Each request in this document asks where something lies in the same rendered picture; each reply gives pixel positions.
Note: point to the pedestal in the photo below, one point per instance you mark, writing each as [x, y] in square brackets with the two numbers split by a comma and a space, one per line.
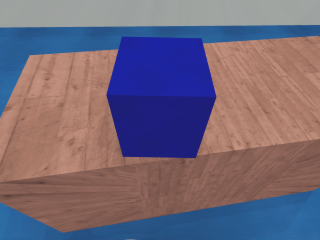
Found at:
[61, 162]

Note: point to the carton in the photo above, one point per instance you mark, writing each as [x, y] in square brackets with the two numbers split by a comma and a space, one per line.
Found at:
[161, 96]

